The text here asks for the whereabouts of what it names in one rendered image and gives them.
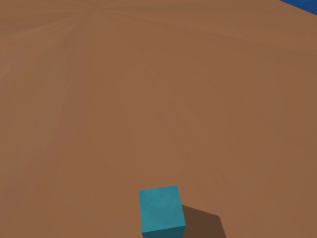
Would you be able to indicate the carton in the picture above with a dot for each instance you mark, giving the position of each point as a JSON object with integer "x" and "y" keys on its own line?
{"x": 161, "y": 212}

